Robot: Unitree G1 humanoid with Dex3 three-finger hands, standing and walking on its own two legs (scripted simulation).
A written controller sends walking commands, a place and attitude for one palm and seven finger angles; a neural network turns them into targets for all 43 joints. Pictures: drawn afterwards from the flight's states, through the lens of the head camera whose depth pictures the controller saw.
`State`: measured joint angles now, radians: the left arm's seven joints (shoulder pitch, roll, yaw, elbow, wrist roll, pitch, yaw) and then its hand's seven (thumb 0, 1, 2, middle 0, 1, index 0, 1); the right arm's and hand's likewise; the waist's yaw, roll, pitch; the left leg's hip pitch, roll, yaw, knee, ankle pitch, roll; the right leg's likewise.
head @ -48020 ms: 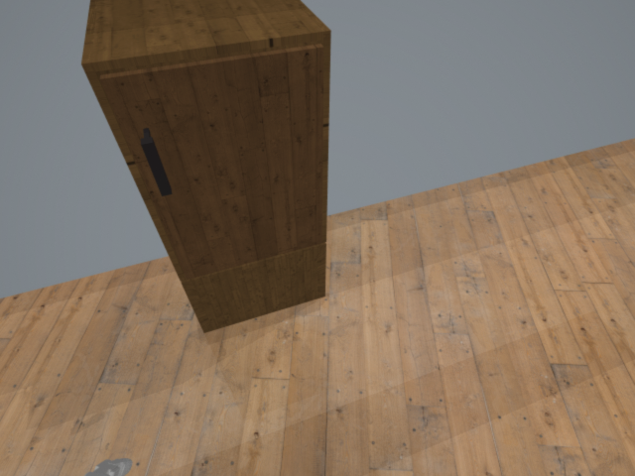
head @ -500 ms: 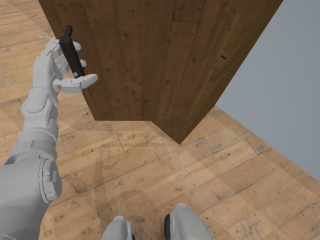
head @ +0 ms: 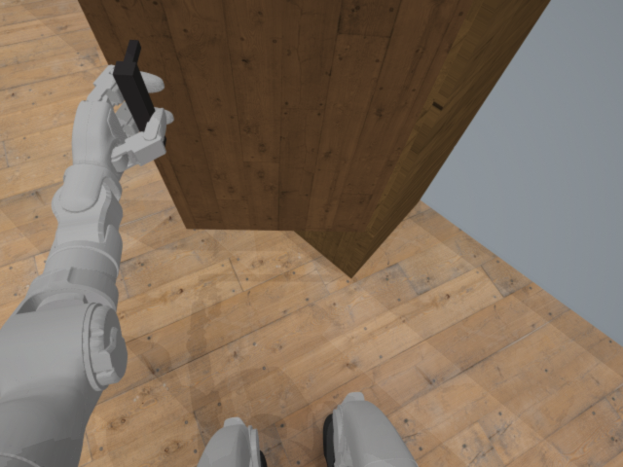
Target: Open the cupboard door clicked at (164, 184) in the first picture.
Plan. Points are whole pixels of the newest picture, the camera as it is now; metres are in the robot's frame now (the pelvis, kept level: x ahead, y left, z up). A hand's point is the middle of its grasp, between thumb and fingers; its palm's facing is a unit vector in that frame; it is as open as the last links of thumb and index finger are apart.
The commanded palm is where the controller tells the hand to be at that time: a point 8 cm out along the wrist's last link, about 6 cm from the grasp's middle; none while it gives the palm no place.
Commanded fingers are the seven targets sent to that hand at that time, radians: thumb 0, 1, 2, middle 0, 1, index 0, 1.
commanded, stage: pull the door open along its arc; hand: left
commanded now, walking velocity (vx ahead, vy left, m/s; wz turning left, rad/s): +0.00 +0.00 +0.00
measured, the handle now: (146, 99) +0.57 +0.17 +0.07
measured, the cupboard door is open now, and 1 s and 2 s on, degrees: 42 81 82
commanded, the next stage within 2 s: open thumb and fingers to let go in 1.02 s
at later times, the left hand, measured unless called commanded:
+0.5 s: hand (179, 229) +0.38 +0.12 +0.07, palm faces +0.04 -1.00 +0.04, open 6.2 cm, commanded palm +0.34 +0.19 +0.07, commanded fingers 0.00 0.90 0.90 -0.40 -1.35 -0.40 -1.35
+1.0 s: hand (254, 307) +0.29 +0.04 +0.07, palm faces +0.36 -0.93 +0.00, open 6.1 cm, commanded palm +0.23 +0.08 +0.07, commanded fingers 0.00 0.90 0.90 -0.40 -1.35 -0.40 -1.35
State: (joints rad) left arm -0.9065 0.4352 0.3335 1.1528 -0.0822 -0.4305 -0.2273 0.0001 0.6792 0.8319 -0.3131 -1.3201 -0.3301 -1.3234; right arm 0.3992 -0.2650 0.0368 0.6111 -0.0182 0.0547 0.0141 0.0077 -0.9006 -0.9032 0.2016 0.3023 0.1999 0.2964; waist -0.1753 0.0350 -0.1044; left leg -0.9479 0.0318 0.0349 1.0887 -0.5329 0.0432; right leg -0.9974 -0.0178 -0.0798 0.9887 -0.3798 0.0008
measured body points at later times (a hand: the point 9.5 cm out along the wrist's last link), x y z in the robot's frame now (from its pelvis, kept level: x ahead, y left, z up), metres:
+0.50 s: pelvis +0.01 -0.01 +0.02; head +0.09 -0.01 +0.47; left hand +0.37 +0.17 +0.07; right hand +0.12 -0.26 -0.08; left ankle -0.01 +0.09 -0.66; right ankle +0.04 -0.13 -0.66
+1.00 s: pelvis +0.01 -0.05 +0.02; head +0.05 -0.07 +0.47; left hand +0.26 +0.09 +0.08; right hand +0.18 -0.26 -0.08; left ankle -0.02 +0.09 -0.66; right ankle +0.04 -0.13 -0.66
